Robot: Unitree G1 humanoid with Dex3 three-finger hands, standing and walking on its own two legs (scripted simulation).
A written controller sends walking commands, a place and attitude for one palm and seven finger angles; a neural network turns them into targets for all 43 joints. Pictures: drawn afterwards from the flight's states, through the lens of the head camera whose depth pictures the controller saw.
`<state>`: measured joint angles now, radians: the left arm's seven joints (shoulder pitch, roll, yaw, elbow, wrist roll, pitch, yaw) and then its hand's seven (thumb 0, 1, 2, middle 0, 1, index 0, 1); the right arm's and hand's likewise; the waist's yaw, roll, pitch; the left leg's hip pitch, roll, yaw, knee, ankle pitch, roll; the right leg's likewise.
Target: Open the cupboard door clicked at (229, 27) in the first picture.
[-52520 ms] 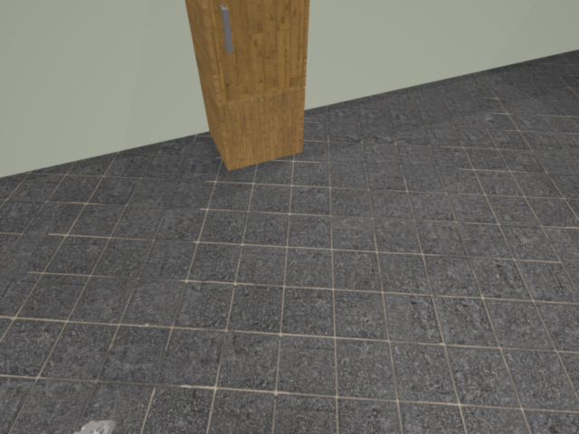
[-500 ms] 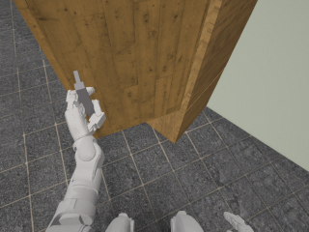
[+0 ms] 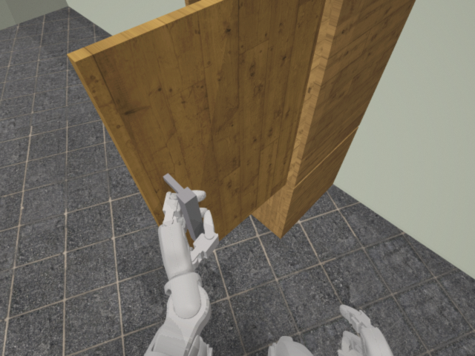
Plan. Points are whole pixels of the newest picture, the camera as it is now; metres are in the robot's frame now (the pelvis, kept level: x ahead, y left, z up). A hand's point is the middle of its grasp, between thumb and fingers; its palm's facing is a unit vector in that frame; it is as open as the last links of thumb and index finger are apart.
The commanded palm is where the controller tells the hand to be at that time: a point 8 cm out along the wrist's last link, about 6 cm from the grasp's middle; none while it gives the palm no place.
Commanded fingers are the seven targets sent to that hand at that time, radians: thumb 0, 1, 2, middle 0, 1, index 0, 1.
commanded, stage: open thumb and fingers to let go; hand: left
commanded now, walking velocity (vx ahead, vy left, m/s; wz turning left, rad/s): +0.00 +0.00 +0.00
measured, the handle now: (185, 211) +0.35 +0.11 +0.03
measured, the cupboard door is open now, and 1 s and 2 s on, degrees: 88 87 88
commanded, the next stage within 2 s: slide the hand sideways off the handle in 0.82 s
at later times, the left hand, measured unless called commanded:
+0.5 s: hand (206, 229) +0.32 +0.07 +0.04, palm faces +0.36 -0.93 -0.02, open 12.2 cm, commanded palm +0.27 +0.11 +0.03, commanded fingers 0.00 -0.50 0.30 -0.27 -1.00 -0.27 -1.00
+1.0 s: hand (206, 235) +0.31 +0.07 +0.03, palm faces +0.20 -0.98 -0.06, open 15.4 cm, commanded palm +0.27 +0.11 +0.03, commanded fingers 0.00 -0.50 0.30 -0.15 -0.30 -0.15 -0.30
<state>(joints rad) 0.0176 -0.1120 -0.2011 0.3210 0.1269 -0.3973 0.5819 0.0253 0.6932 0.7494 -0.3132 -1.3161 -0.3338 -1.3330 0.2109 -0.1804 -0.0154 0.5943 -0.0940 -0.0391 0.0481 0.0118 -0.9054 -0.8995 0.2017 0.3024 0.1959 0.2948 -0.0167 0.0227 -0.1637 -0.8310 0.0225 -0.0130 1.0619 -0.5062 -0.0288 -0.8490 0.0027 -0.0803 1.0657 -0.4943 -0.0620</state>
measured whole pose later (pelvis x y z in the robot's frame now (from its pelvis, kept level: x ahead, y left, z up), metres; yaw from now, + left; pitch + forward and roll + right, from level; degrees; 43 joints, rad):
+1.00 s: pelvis -0.02 +0.01 -0.01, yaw +1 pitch +15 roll +0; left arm -0.11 -0.06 -0.17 0.43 0.13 -0.44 0.46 -0.01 -0.50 0.30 -0.33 -0.50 -0.27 -0.54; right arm 0.18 -0.18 0.01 0.61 -0.08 -0.03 0.02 0.01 -0.90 -0.90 0.20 0.30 0.20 0.29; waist -0.01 0.02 -0.15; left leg -0.88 0.00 -0.02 1.10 -0.49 -0.01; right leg -0.89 -0.02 -0.08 1.10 -0.48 -0.05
